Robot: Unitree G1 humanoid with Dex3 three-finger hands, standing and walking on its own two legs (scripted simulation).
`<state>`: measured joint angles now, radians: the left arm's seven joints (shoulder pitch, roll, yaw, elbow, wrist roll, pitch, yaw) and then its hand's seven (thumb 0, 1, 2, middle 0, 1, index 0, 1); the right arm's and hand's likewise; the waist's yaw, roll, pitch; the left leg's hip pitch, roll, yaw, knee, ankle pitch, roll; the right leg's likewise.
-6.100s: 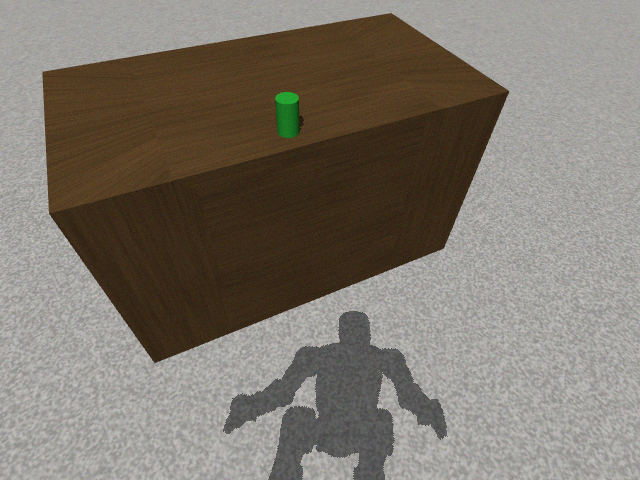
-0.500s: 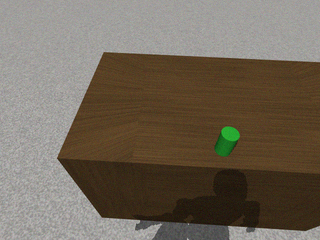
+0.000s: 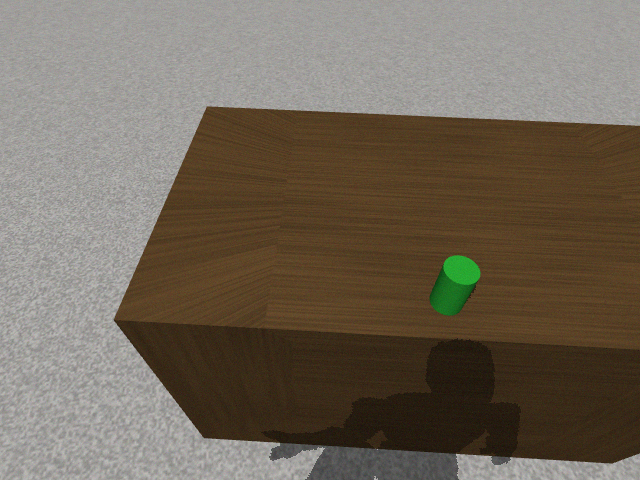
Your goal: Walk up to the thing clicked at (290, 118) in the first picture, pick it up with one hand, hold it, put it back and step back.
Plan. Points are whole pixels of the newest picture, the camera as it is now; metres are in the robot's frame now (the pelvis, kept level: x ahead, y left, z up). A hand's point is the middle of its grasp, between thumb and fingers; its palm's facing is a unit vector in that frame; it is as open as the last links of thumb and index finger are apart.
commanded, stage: rise first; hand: right
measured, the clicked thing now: (453, 286) +0.41 -0.20 -0.04
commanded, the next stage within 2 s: go down in 1.64 s
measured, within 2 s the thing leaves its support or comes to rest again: neither
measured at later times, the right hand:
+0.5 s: hand (535, 471) +0.16 -0.26 -0.08, palm faces +0.27 +0.89 -0.37, open 16.0 cm
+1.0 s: hand (570, 442) +0.18 -0.26 +0.01, palm faces +0.35 +0.85 -0.38, open 17.6 cm
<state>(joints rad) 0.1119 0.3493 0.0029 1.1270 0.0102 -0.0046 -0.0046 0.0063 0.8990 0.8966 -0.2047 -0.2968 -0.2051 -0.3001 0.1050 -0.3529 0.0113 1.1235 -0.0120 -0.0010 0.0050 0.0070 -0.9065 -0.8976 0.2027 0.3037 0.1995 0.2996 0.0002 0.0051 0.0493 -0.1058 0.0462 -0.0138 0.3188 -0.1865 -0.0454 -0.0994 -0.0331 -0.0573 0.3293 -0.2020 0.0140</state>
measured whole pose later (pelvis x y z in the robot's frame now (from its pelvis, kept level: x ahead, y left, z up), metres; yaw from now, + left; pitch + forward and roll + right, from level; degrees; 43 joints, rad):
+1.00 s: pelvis +0.00 +0.01 +0.00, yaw -3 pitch -2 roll +0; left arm 0.24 0.23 0.12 0.61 -0.02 -0.06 0.07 -0.01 -0.53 0.05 -0.06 -0.05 -0.06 -0.06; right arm 0.39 -0.30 -0.23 0.11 0.04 -0.12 -0.05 -0.01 0.58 -0.03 0.05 0.06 0.05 0.06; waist -0.04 -0.04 0.03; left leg -0.12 0.05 0.04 0.41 -0.25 -0.03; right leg -0.12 -0.03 0.00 0.40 -0.24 0.03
